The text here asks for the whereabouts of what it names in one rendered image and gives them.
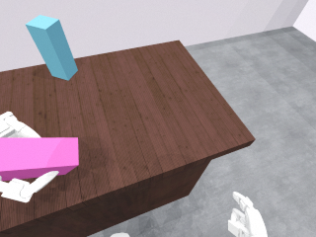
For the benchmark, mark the sponge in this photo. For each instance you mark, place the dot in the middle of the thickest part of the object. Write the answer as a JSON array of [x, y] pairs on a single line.
[[32, 157]]

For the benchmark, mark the left robot hand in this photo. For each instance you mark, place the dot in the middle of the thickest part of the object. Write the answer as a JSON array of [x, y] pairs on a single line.
[[17, 189]]

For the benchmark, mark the right robot hand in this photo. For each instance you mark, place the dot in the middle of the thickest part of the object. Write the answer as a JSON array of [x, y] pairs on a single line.
[[249, 224]]

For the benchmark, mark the table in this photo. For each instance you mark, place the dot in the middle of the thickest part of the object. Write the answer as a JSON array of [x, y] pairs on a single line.
[[148, 122]]

